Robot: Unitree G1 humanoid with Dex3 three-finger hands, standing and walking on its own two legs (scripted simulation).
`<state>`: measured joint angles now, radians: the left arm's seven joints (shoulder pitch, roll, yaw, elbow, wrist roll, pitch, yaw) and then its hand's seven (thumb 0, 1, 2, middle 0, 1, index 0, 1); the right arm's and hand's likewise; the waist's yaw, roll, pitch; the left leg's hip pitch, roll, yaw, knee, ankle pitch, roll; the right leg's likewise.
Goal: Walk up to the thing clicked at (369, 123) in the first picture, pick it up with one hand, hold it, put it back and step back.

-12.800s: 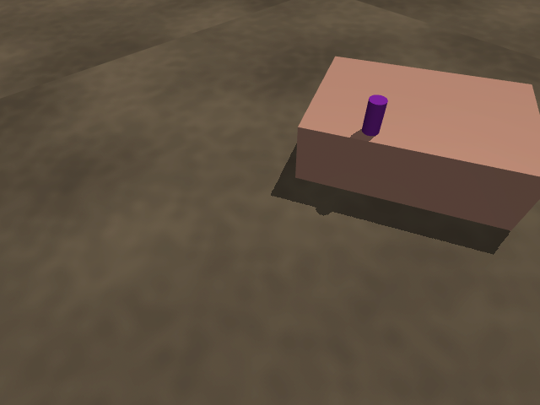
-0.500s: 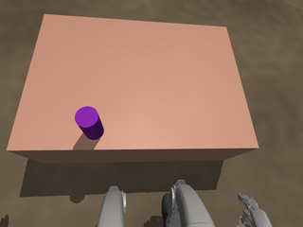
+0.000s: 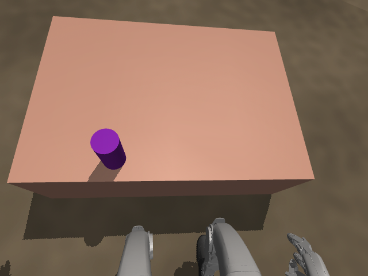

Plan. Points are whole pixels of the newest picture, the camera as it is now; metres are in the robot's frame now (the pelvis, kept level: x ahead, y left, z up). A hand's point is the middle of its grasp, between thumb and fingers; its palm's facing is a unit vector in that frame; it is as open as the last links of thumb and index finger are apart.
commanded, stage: go down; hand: left
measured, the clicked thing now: (110, 150) +0.45 +0.20 -0.25
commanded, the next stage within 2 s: none
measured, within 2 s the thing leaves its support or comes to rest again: neither
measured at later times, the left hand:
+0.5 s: hand out of the picture +0.38 +0.40 +0.05, palm faces +0.23 -0.97 -0.02, open 17.1 cm
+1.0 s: hand out of the picture +0.38 +0.41 +0.05, palm faces +0.23 -0.97 +0.00, open 17.0 cm
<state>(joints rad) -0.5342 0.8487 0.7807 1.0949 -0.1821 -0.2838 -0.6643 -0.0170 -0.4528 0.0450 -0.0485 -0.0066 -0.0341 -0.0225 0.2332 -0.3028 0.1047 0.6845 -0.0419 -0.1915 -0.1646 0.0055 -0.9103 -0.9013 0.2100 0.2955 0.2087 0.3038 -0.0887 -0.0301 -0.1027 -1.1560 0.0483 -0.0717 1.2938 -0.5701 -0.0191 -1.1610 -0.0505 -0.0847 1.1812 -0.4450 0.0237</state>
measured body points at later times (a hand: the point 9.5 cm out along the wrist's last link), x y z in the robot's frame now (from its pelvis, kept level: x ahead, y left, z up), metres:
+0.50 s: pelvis +0.00 +0.00 +0.00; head +0.16 +0.05 +0.42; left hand +0.36 +0.46 +0.05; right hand +0.12 -0.28 -0.10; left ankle +0.01 +0.12 -0.62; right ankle +0.06 -0.15 -0.62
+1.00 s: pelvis +0.00 +0.00 -0.01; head +0.16 +0.05 +0.41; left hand +0.36 +0.46 +0.05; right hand +0.11 -0.27 -0.11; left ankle +0.01 +0.12 -0.62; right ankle +0.06 -0.15 -0.62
